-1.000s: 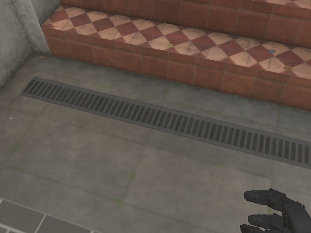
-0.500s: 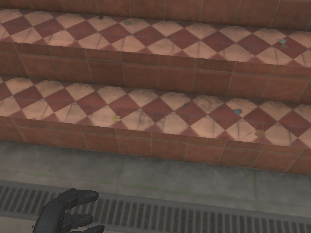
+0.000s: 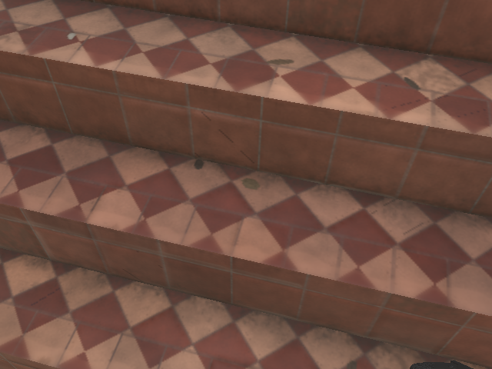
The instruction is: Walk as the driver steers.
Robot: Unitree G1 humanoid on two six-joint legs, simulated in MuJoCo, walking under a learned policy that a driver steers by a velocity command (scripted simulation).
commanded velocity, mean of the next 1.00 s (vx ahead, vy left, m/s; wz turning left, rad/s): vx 1.00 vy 0.00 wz -0.01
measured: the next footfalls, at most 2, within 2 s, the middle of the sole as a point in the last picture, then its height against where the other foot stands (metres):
right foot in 0.38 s outside the picture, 0.22 m higher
left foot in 0.82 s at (182, 205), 0.22 m higher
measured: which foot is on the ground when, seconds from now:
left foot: down 0.00-0.36, up 0.38-0.80, down 0.82-1.00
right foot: up 0.00-0.36, down 0.38-0.84, up 0.86-1.00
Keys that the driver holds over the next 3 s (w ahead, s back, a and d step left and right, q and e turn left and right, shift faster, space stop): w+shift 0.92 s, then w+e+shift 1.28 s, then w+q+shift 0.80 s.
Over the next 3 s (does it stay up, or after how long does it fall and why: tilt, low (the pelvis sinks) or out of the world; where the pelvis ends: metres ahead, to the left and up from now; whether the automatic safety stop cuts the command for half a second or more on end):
stays up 1.16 -0.29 0.98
